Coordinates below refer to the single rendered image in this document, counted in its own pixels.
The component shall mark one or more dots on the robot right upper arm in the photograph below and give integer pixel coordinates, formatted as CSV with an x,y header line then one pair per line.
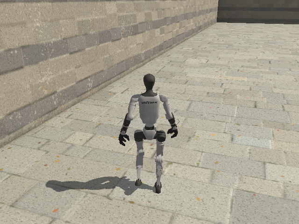
x,y
166,104

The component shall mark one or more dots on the right robot hand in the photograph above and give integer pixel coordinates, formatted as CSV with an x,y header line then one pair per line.
x,y
171,131

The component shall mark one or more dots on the robot head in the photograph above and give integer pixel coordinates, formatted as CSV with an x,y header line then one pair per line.
x,y
149,81

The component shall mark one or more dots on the left robot hand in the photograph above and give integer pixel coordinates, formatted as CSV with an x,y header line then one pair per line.
x,y
121,139

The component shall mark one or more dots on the robot left foot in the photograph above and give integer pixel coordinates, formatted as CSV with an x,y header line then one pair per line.
x,y
138,182

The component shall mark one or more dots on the right robot forearm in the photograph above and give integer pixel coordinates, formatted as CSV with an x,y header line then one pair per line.
x,y
173,123

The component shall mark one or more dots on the robot left upper arm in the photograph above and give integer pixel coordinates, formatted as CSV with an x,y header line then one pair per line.
x,y
131,106

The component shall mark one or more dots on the left robot forearm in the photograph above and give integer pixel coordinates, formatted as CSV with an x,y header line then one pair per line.
x,y
125,125

